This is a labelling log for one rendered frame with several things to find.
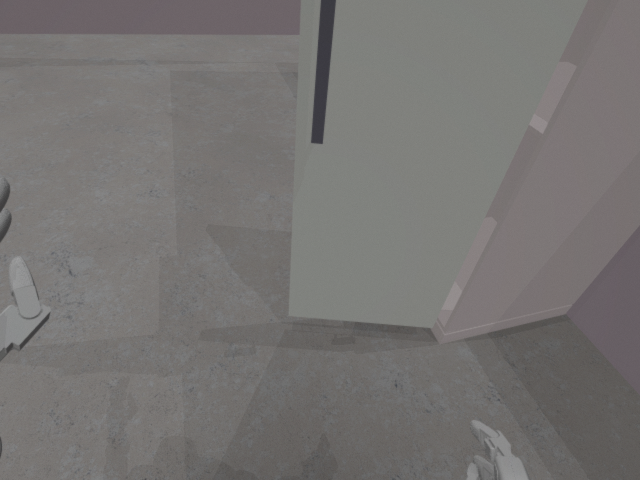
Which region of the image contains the handle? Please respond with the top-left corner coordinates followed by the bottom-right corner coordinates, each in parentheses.
top-left (311, 0), bottom-right (336, 144)

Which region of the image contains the fridge door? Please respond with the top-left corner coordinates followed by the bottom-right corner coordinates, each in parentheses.
top-left (289, 0), bottom-right (588, 328)

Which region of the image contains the robot left hand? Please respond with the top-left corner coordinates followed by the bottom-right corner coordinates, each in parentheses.
top-left (0, 178), bottom-right (51, 361)

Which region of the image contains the robot right hand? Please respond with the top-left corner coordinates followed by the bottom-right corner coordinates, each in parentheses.
top-left (466, 420), bottom-right (530, 480)

